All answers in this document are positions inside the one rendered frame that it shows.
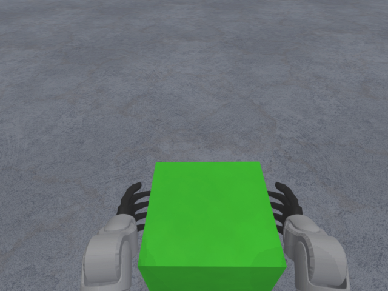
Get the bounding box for robot right forearm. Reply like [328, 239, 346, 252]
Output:
[283, 215, 350, 291]

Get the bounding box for robot right hand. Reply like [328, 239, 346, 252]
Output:
[267, 182, 303, 235]

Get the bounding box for robot left forearm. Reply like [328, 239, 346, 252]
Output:
[80, 214, 139, 291]

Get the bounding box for carton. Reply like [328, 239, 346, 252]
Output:
[138, 162, 287, 291]

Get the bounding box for robot left hand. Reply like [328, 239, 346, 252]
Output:
[116, 182, 151, 231]

